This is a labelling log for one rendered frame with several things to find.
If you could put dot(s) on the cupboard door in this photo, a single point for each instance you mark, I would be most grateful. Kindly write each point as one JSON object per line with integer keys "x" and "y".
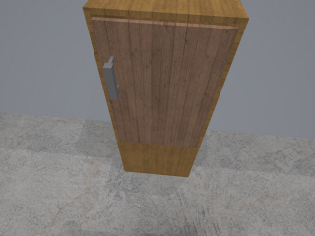
{"x": 168, "y": 75}

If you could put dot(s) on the handle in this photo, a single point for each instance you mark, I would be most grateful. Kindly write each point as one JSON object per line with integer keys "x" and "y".
{"x": 110, "y": 78}

